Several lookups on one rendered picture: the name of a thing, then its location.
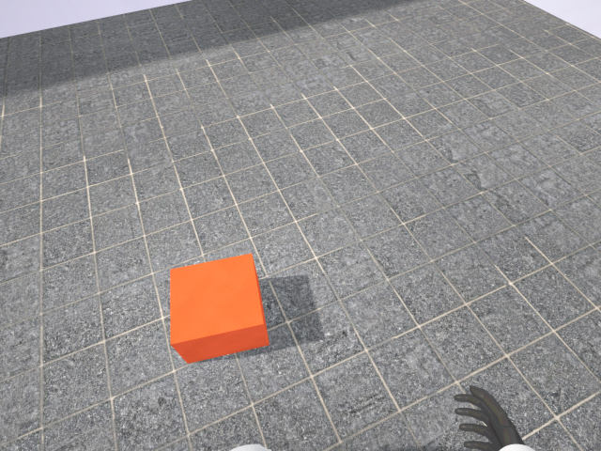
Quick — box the carton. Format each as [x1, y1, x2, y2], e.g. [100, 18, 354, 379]
[170, 254, 270, 364]

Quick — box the robot right hand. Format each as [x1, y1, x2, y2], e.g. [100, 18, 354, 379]
[454, 385, 525, 451]

